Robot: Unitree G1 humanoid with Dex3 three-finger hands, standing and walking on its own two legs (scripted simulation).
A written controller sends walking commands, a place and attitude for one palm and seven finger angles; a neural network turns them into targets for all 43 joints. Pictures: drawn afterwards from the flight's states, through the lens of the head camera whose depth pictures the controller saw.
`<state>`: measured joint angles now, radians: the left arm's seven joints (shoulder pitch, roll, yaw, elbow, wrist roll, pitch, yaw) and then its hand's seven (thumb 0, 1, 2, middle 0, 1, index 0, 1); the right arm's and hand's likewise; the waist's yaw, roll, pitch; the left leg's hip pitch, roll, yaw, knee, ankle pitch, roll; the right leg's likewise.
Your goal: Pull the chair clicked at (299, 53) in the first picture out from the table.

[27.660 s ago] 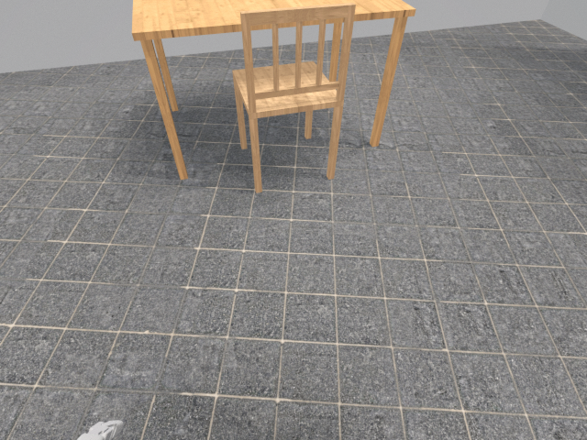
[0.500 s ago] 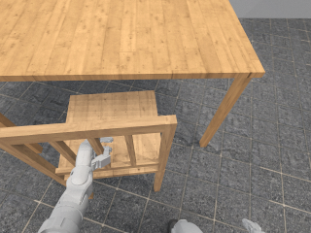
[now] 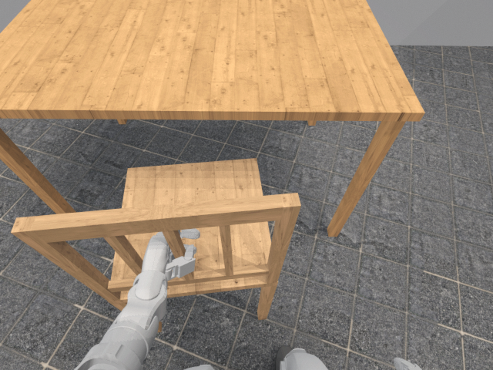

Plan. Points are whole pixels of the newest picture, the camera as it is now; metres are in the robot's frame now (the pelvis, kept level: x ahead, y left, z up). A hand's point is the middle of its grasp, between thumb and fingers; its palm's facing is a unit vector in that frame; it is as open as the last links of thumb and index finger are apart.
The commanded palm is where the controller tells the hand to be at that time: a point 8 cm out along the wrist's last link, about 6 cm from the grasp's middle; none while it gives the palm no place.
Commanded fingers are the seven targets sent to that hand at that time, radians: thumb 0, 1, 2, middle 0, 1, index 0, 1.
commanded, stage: step backward, pulling the chair out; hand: left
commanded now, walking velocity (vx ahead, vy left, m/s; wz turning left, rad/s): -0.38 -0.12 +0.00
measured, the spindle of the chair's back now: (180, 254) +0.33 +0.14 -0.09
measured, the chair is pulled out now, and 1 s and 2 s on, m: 0.16 0.26 0.51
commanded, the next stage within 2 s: none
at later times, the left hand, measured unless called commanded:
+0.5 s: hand (189, 279) +0.27 +0.11 -0.07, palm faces +0.01 -0.99 -0.16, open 5.1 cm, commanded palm +0.25 +0.17 -0.07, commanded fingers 0.00 0.90 0.90 -0.50 -1.45 -0.50 -1.45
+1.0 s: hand (176, 320) +0.21 +0.12 -0.07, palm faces -0.08 -0.98 -0.15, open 5.1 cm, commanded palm +0.18 +0.18 -0.06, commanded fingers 0.00 0.90 0.90 -0.50 -1.45 -0.50 -1.45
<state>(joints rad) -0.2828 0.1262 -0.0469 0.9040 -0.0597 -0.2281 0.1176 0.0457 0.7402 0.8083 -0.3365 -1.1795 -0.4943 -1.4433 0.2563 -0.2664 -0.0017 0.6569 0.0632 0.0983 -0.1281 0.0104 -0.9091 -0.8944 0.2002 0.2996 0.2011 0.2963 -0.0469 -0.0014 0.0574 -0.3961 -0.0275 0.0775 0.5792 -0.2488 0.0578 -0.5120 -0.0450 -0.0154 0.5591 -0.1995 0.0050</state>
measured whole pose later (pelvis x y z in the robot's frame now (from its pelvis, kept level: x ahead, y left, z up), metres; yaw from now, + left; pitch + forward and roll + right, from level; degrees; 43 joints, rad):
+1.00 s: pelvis -0.12 +0.03 +0.00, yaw -2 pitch +2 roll +0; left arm -0.30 0.13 -0.03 0.80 -0.02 -0.14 0.11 0.03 0.73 0.81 -0.31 -1.24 -0.49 -1.44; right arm 0.18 -0.22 0.01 0.69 0.01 0.07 -0.10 0.01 -0.91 -0.89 0.20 0.30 0.20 0.30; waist -0.07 -0.02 0.11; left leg -0.34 0.01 0.05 0.64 -0.33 0.01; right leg -0.53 -0.08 -0.04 0.63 -0.17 0.02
